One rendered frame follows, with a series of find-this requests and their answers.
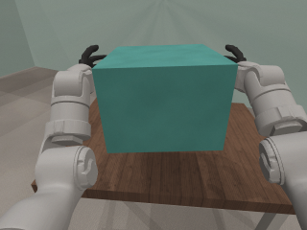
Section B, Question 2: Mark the robot left forearm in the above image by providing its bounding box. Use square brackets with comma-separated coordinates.
[35, 63, 95, 186]

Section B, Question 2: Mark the left robot hand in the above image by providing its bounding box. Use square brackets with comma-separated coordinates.
[79, 45, 107, 68]

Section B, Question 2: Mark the table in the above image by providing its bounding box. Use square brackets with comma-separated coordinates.
[31, 97, 295, 230]

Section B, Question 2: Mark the left robot upper arm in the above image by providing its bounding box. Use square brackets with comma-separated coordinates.
[0, 145, 98, 230]

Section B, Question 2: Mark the right robot upper arm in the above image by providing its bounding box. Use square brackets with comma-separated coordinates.
[258, 131, 307, 230]

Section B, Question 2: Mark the right robot hand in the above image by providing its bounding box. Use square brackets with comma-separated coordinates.
[224, 44, 247, 63]

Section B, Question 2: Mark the robot right forearm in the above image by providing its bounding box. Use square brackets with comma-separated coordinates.
[234, 61, 307, 137]

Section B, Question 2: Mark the carton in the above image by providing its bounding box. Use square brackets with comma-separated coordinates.
[91, 44, 239, 153]

